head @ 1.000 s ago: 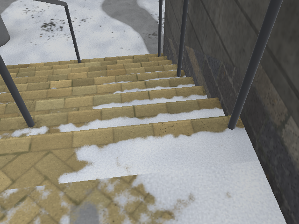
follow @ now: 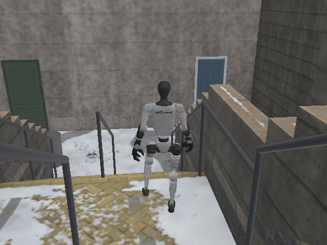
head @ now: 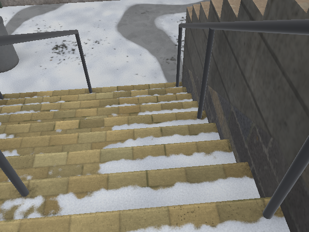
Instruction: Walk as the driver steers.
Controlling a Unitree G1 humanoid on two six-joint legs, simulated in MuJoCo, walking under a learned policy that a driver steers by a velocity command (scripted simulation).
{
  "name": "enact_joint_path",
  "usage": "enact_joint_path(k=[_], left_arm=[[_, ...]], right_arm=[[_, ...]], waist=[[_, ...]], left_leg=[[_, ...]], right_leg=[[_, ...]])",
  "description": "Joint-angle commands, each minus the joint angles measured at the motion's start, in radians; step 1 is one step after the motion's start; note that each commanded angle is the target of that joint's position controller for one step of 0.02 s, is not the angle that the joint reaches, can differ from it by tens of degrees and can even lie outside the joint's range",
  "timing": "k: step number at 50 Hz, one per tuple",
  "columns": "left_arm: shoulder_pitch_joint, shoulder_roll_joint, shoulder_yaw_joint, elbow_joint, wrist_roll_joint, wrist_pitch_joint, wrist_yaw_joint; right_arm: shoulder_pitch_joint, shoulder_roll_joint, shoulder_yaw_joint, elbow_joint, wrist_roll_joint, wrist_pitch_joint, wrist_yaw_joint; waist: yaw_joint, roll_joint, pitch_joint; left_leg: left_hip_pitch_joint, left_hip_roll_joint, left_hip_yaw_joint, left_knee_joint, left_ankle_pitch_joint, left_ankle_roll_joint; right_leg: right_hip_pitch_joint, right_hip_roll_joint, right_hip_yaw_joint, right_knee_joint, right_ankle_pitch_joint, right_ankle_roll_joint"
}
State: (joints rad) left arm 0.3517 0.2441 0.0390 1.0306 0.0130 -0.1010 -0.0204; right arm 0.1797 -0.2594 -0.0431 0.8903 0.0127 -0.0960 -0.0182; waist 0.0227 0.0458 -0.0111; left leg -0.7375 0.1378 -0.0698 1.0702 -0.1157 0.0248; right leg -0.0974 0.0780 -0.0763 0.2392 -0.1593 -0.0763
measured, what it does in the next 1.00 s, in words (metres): walks ahead, turning left: left foot, then right foot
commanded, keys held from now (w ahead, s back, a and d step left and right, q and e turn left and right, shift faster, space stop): w+q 0.56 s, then w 0.44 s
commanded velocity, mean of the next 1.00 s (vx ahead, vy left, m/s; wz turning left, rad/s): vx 0.50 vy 0.00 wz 0.37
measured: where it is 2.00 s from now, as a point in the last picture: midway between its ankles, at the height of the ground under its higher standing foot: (108, 196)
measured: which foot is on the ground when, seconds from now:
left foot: up 0.00-0.24, down 0.26-0.72, up 0.74-1.00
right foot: down 0.00-0.28, up 0.30-0.68, down 0.70-1.00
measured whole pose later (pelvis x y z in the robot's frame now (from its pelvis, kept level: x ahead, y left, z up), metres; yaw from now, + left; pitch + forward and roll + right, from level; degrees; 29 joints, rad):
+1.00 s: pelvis +0.50 +0.15 -0.01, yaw +24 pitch +2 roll -2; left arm 0.45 0.24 0.03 0.88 -0.01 -0.07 -0.02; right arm 0.18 -0.25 -0.04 0.68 0.01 -0.03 0.01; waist 0.08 0.02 -0.02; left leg -0.61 0.07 -0.05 0.90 -0.17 0.05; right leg -0.17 0.03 -0.01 0.47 -0.33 -0.02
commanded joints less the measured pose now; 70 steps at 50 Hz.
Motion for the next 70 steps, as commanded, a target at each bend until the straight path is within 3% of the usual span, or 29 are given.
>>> enact_joint_path(k=[1,10,11,13,14,15,16,17,18,20,24,29,31,35,36,37,38,39,41,44,48,52,54,55,56,58,61,65,70], left_arm=[[-0.048,0.153,0.027,-0.06,-0.002,-0.017,0.021],[0.017,0.191,0.034,-0.054,-0.026,0.022,0.033],[0.005,0.203,0.036,-0.066,-0.023,0.03,0.034],[-0.008,0.179,0.027,-0.085,-0.023,0.052,0.045],[0.025,0.15,0.012,-0.118,-0.005,0.038,0.046],[0.106,0.026,-0.029,-0.157,-0.008,-0.006,0.023],[-0.006,0.137,-0.004,-0.183,-0.031,-0.05,0.01],[-0.083,0.162,0.004,-0.211,-0.058,-0.065,0.009],[-0.119,0.142,0.001,-0.22,-0.044,-0.068,0.02],[-0.101,0.141,0.013,-0.223,-0.017,-0.044,0.027],[-0.155,0.122,0.022,-0.268,0.014,-0.013,0.042],[-0.264,0.055,0.01,-0.319,0.006,0.008,0.033],[-0.088,0.102,0.039,-0.246,-0.005,0.01,0.021],[-0.133,0.113,0.043,-0.283,0.008,-0.022,0.023],[-0.027,0.171,0.061,-0.257,0.013,-0.037,0.014],[0.088,0.239,0.076,-0.24,0.018,-0.035,0.006],[0.112,0.216,0.064,-0.233,0.004,-0.021,-0.004],[0.131,0.188,0.066,-0.216,-0.022,-0.024,-0.01],[0.025,0.113,0.041,-0.254,-0.035,-0.021,-0.003],[-0.056,0.096,0.016,-0.272,-0.026,-0.011,0.004],[0.024,0.187,0.04,-0.231,-0.031,0.022,0.008],[-0.032,0.172,0.033,-0.255,-0.04,0.013,0.001],[-0.105,0.144,0.027,-0.271,-0.04,0.022,0.005],[-0.106,0.12,0.025,-0.314,-0.033,0.009,0.014],[0.02,0.063,0.009,-0.319,-0.028,-0.007,0.022],[-0.035,0.091,0.02,-0.346,-0.092,0.008,0.04],[-0.049,0.129,0.045,-0.312,-0.038,0.059,0.042],[-0.131,0.034,0.015,-0.352,0.012,0.056,-0.03],[-0.277,0.036,0.008,-0.396,-0.025,0.072,-0.052]], right_arm=[[0.002,-0.023,-0.004,-0.047,0.0,-0.001,0.001],[-0.177,-0.032,0.001,-0.178,-0.001,0.002,0.07],[-0.119,-0.042,-0.006,-0.169,-0.013,0.004,0.073],[0.166,-0.136,-0.061,-0.098,0.018,0.012,0.078],[0.297,-0.25,-0.094,-0.079,0.01,0.024,0.055],[0.283,-0.284,-0.094,-0.097,0.011,0.026,0.058],[0.286,-0.19,-0.074,-0.096,0.007,0.029,0.058],[0.244,-0.13,-0.058,-0.092,-0.001,0.029,0.051],[0.157,-0.095,-0.046,-0.115,-0.002,0.026,0.052],[0.092,-0.051,-0.031,-0.139,-0.012,0.025,0.045],[0.159,-0.127,-0.051,-0.136,-0.013,0.03,0.01],[0.186,-0.119,-0.054,-0.149,-0.01,0.045,-0.001],[0.16,-0.108,-0.052,-0.157,-0.04,0.033,0.002],[0.134,-0.067,-0.031,-0.187,0.019,0.046,-0.005],[0.14,-0.075,-0.031,-0.182,0.022,0.053,-0.008],[0.229,-0.042,-0.021,-0.186,0.021,0.059,-0.008],[0.329,0.015,-0.006,-0.162,0.02,0.045,-0.007],[0.282,-0.077,-0.025,-0.174,0.042,0.03,-0.002],[0.092,-0.133,-0.038,-0.208,0.03,0.045,0.003],[0.097,-0.081,-0.028,-0.227,0.012,0.072,0.013],[0.001,0.017,0.014,-0.268,0.006,0.059,0.035],[0.155,-0.06,-0.027,-0.192,-0.024,0.054,0.032],[0.442,-0.094,-0.058,-0.095,-0.022,0.038,0.032],[0.54,-0.192,-0.081,-0.075,-0.022,0.029,0.038],[0.443,-0.181,-0.056,-0.1,-0.009,0.024,0.06],[0.355,-0.162,-0.055,-0.08,0.005,0.022,0.079],[0.172,-0.108,-0.03,-0.116,-0.037,-0.002,0.073],[0.189,-0.076,-0.007,-0.093,-0.014,-0.003,-0.024],[0.309,-0.092,-0.012,-0.052,0.004,0.048,-0.053]], waist=[[-0.031,-0.099,0.069],[0.0,-0.114,0.089],[-0.02,-0.131,0.05],[-0.143,-0.141,-0.103],[-0.164,0.055,-0.211],[-0.071,0.28,-0.375],[-0.127,0.142,-0.36],[-0.113,0.075,-0.21],[-0.064,-0.056,-0.111],[0.001,-0.014,-0.051],[0.005,-0.021,-0.004],[-0.037,0.062,-0.043],[0.025,0.091,-0.112],[0.059,0.074,0.012],[0.095,0.013,-0.065],[0.076,-0.191,-0.203],[0.015,-0.368,-0.159],[0.029,-0.347,-0.056],[0.028,-0.1,0.068],[-0.044,-0.096,0.084],[0.011,-0.107,-0.003],[-0.073,-0.115,-0.051],[-0.231,-0.124,-0.105],[-0.26,0.109,-0.09],[-0.124,0.245,-0.093],[-0.043,0.068,0.022],[0.033,-0.061,0.075],[0.033,0.044,0.03],[-0.071,0.043,0.039]], left_leg=[[0.013,-0.002,-0.002,-0.163,0.174,-0.002],[0.024,-0.086,0.099,-0.447,0.008,0.059],[0.109,-0.128,0.154,-0.445,-0.047,0.076],[0.507,-0.204,0.173,-0.532,0.049,0.142],[0.808,0.006,-0.16,-0.536,0.135,0.226],[1.123,0.226,-0.738,-0.725,-0.011,0.437],[1.107,0.2,-0.726,-0.793,-0.118,0.376],[0.984,0.159,-0.558,-0.789,-0.105,0.314],[0.806,0.113,-0.435,-0.799,-0.004,0.281],[0.615,0.034,-0.31,-0.83,0.093,0.266],[0.504,-0.011,-0.232,-0.821,0.286,0.267],[0.359,-0.111,-0.122,-0.752,0.333,0.19],[0.303,-0.065,-0.162,-0.702,0.361,0.197],[0.53,-0.073,-0.256,-0.484,0.464,0.164],[0.541,-0.1,-0.26,-0.308,0.494,0.148],[0.399,-0.181,-0.204,-0.026,0.126,0.109],[0.096,-0.327,-0.161,0.24,-0.541,0.078],[-0.094,-0.284,-0.186,0.354,-0.527,0.084],[-0.118,-0.177,-0.142,0.376,-0.332,0.061],[0.051,-0.065,-0.054,0.101,-0.193,0.035],[0.258,-0.083,0.081,-0.224,-0.105,0.011],[0.473,-0.129,0.145,-0.183,0.054,0.056],[0.761,-0.168,0.183,-0.337,0.014,0.094],[0.838,-0.004,-0.093,-0.503,0.087,0.207],[0.785,0.148,-0.408,-0.605,0.258,0.306],[0.606,0.231,-0.541,-0.692,-0.207,0.334],[0.288,0.146,-0.357,-0.609,-0.301,0.252],[0.052,-0.036,-0.075,-0.51,-0.373,0.15],[0.227,-0.007,-0.089,-0.278,-0.388,0.126]], right_leg=[[-0.118,-0.264,0.09,-0.131,0.211,-0.119],[0.203,-0.376,-0.007,0.056,0.471,-0.065],[0.212,-0.37,-0.04,0.14,0.675,-0.056],[0.107,-0.278,-0.104,0.529,0.802,0.009],[-0.177,-0.213,-0.108,0.905,0.397,0.053],[-0.567,0.012,0.061,1.242,-0.384,0.097],[-0.675,-0.059,0.22,1.27,-0.348,0.054],[-0.717,-0.104,0.195,1.213,-0.278,0.023],[-0.674,-0.15,0.187,1.117,-0.195,0.02],[-0.555,-0.195,0.182,0.984,-0.131,0.035],[-0.553,-0.172,0.138,0.765,-0.041,0.107],[-0.321,-0.062,0.072,0.493,0.314,0.1],[-0.128,-0.063,0.085,0.7,0.396,0.091],[-0.207,-0.048,0.065,0.282,-0.06,0.051],[-0.055,-0.094,0.128,0.24,0.089,-0.019],[0.176,-0.292,0.371,0.253,0.187,-0.153],[0.264,-0.447,0.697,0.173,0.364,-0.311],[0.197,-0.513,0.857,0.098,0.142,-0.378],[0.013,-0.424,0.597,0.105,0.07,-0.288],[-0.173,-0.292,0.395,0.016,0.041,-0.195],[-0.202,-0.242,0.235,0.063,0.227,-0.167],[-0.298,-0.248,0.174,0.268,0.361,-0.136],[-0.418,-0.159,0.09,0.685,0.475,-0.054],[-0.611,-0.04,0.077,1.113,0.046,0.01],[-0.733,0.024,0.241,1.192,-0.413,-0.02],[-0.876,-0.067,0.274,1.13,-0.356,-0.037],[-0.704,-0.136,0.275,0.938,-0.01,-0.031],[-0.407,-0.075,0.125,0.585,0.61,-0.033],[-0.377,-0.091,0.111,0.346,0.538,-0.004]])
Velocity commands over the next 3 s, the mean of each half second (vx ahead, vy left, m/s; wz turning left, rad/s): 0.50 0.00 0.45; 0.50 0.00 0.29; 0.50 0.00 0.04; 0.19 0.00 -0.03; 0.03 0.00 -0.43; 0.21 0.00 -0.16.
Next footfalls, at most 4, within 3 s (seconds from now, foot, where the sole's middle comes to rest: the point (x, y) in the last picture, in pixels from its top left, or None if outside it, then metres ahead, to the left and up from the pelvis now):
0.26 left None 0.32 0.17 -0.78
0.70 right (161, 230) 0.54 0.03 -0.78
1.08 left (92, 227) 0.54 0.33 -0.78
1.50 right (131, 187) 0.84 0.19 -0.96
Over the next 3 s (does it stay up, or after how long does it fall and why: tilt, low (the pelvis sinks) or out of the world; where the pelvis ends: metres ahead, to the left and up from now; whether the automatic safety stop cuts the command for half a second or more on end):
stays up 0.85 0.28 -0.19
